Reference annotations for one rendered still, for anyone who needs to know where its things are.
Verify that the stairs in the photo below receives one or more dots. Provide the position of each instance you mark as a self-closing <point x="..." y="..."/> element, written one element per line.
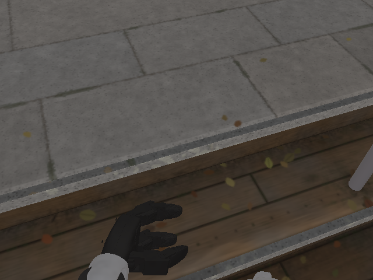
<point x="224" y="214"/>

